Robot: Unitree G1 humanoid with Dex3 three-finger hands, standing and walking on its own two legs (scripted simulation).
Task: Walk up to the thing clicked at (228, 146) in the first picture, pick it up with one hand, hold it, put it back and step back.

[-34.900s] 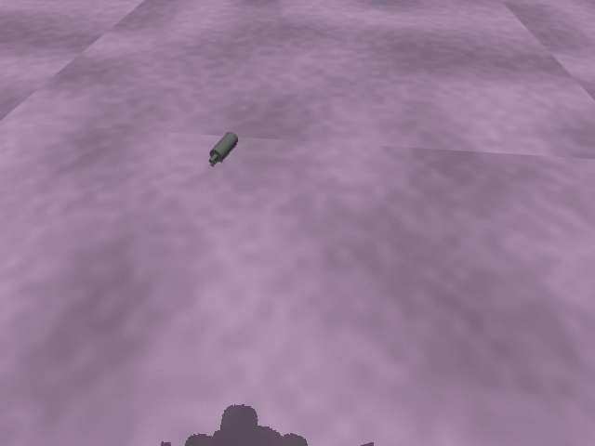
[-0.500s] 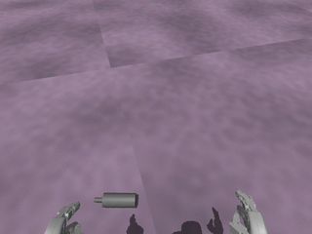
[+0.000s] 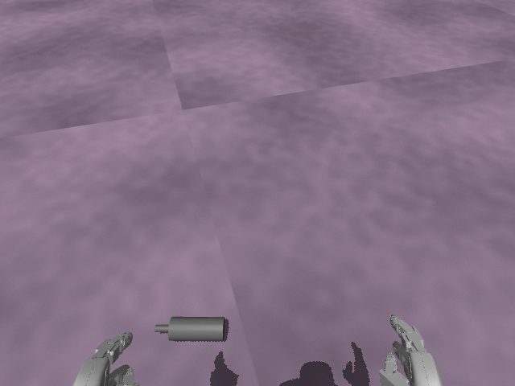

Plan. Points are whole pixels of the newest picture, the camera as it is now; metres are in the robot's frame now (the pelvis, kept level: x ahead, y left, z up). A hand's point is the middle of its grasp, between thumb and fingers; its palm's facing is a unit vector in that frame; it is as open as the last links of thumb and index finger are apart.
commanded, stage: home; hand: left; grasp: from above
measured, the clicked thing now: (189, 328) +0.46 +0.22 -0.67
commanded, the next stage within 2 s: stand in 0.44 s
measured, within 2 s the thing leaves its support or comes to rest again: neither
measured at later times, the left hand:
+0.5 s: hand (130, 382) +0.17 +0.19 -0.04, palm faces +0.04 -0.98 -0.20, open 7.4 cm
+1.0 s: hand out of the picture +0.05 +0.24 -0.11, palm faces +0.05 -0.94 -0.33, open 7.4 cm
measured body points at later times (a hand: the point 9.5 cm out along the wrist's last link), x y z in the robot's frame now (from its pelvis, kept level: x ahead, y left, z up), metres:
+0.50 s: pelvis +0.01 +0.01 +0.00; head +0.03 +0.01 +0.45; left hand +0.17 +0.24 -0.03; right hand +0.17 -0.24 -0.06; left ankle +0.01 +0.14 -0.68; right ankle +0.01 -0.13 -0.68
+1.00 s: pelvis +0.00 +0.01 +0.05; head +0.01 +0.01 +0.50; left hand +0.05 +0.29 -0.09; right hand +0.08 -0.27 -0.08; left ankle +0.01 +0.14 -0.68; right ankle +0.01 -0.13 -0.68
